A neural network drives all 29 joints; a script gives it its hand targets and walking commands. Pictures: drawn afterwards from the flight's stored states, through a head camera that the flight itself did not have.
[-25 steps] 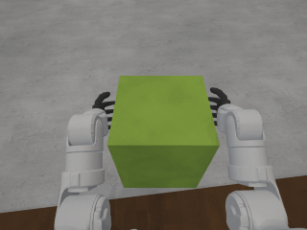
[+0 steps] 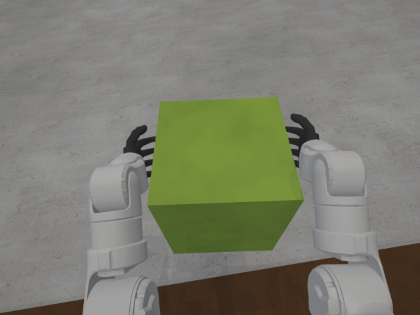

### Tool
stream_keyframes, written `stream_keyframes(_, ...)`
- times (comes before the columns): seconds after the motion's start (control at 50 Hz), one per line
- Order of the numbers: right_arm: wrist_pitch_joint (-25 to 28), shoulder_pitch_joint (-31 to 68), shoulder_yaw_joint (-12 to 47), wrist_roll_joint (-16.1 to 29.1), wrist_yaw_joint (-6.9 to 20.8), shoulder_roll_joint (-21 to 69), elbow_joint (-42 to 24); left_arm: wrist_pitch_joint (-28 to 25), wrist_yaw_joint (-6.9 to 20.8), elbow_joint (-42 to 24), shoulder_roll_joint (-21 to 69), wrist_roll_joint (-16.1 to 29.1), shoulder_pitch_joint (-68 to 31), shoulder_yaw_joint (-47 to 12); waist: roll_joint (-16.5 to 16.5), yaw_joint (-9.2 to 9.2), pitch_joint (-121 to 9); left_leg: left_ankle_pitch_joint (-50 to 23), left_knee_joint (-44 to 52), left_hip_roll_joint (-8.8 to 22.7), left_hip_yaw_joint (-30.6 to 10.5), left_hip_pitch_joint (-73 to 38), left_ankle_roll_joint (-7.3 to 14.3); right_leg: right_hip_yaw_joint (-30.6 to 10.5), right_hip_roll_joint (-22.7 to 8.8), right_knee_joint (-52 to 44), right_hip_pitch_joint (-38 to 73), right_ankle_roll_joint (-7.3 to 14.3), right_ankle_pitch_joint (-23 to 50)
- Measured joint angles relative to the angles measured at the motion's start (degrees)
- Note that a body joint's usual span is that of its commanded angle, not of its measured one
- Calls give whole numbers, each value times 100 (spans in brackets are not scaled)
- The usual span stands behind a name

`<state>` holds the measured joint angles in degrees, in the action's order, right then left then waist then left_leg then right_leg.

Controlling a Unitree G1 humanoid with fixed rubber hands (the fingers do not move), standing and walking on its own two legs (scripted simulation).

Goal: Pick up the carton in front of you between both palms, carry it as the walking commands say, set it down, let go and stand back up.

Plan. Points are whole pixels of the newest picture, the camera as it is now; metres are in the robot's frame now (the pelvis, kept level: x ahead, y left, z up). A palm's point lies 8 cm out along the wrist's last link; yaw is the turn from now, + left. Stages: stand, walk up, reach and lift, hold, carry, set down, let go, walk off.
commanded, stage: carry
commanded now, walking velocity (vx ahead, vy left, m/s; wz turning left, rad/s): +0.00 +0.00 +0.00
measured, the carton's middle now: (221, 182) +0.36 -0.01 +0.04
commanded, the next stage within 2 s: none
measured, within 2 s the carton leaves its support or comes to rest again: neither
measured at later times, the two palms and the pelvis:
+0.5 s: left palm (140, 176) +0.34 +0.13 +0.11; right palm (319, 163) +0.34 -0.17 +0.11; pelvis -0.02 -0.01 -0.01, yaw -1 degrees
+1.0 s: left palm (130, 196) +0.30 +0.14 +0.12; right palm (325, 181) +0.30 -0.16 +0.12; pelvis -0.05 -0.01 -0.01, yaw -1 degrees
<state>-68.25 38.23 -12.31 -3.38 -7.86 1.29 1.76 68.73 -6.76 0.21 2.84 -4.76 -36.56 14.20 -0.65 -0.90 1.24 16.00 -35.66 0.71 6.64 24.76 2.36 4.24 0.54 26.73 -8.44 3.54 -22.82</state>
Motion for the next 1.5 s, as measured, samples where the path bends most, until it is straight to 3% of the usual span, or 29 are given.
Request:
stream_keyframes(0.04, -33, -6, 3, 20, 2, -23, 65, 18, 2, 24, 13, -25, 59, -35, 22, 19, -16, -44, 69, -59, -2, -82, -26, 27, 6, 117, 16, 11, -28)
stream_keyframes(0.08, -43, 25, 20, 18, 3, -20, 152, 44, 5, 29, -22, -15, 103, -64, 19, 8, -38, -600, 459, -71, 22, -310, 0, 109, 38, 339, -7, 1, -89)
stream_keyframes(0.16, 27, 72, 59, -52, 6, 49, 371, 73, 10, 160, -191, 80, 95, -99, 215, -65, -51, -368, 500, -99, 21, -398, 44, 128, -59, 1061, -333, -247, 67)
stream_keyframes(0.2, -10, 69, 69, -64, 5, 45, 393, 108, 9, 219, -228, 107, 68, -126, 184, -65, -85, -365, 536, -71, -30, -397, 29, 103, -38, 606, -162, -299, -41)
stream_keyframes(0.28, -48, 116, 50, -33, 8, -34, 419, 113, 6, 379, -217, 85, -98, -124, 50, 30, -126, -317, 429, 22, -58, -279, -77, 137, 71, 188, -41, 40, -102)
stream_keyframes(0.52, -69, 55, 26, -18, 19, -54, 618, 129, 9, 588, -196, 44, -46, -178, 124, 2, -176, -299, 205, 53, -13, -225, -99, 273, -4, 690, -218, 10, -245)
stream_keyframes(0.96, -110, 75, 36, -53, 48, -103, 1064, 154, 12, 1151, -296, 93, -157, -262, 81, 87, -432, -735, 524, 94, -28, -227, -76, 348, 22, 619, -328, 32, 53)
stream_keyframes(1.3, -127, 114, 72, -26, 58, -147, 1107, 181, 10, 1144, -293, 83, -165, -267, 59, 56, -411, -894, 580, 124, -47, -119, -95, 393, 32, 718, -502, 77, 113)
stream_keyframes(1.34, -142, 75, 67, -13, 59, -155, 1092, 191, 9, 1146, -275, 70, -143, -287, 63, 70, -441, -692, 427, 134, -54, -71, -33, 406, 38, 730, -484, 96, 84)
stream_keyframes(1.42, -190, -43, 29, 33, 64, -182, 1055, 221, -4, 1153, -210, 31, -62, -363, 151, 196, -593, 411, -620, 92, -145, 224, 110, 380, 30, 661, -412, 138, 5)
stream_keyframes(1.5, -199, 1, -40, 36, 77, -205, 1052, 220, -82, 1161, -249, 120, -92, -493, 236, 352, -641, 622, -1302, 61, -220, 509, 153, 318, -15, 481, -293, 49, -15)
